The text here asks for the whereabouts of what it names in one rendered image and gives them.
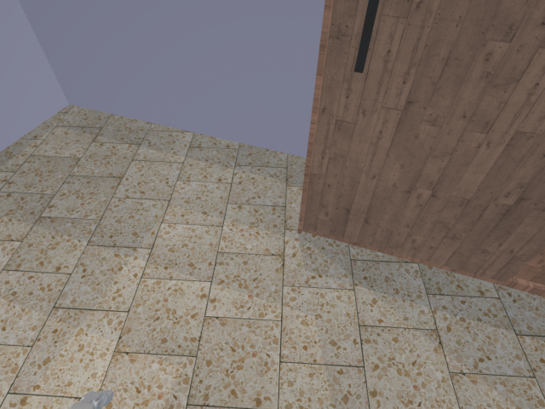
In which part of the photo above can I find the wardrobe door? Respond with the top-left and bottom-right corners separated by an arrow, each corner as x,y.
303,0 -> 545,283
513,246 -> 545,285

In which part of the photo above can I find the robot left hand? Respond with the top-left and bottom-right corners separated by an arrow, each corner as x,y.
69,390 -> 113,409

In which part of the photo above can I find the handle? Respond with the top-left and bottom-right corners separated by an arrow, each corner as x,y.
354,0 -> 380,73

